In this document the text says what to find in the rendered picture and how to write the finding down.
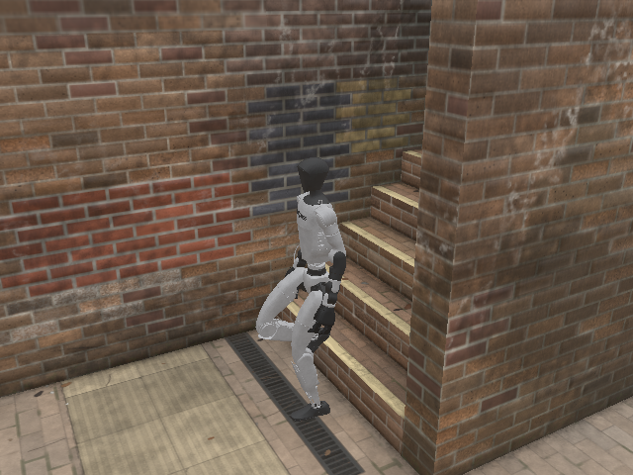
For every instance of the stairs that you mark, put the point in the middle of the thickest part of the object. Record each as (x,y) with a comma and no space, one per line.
(366,354)

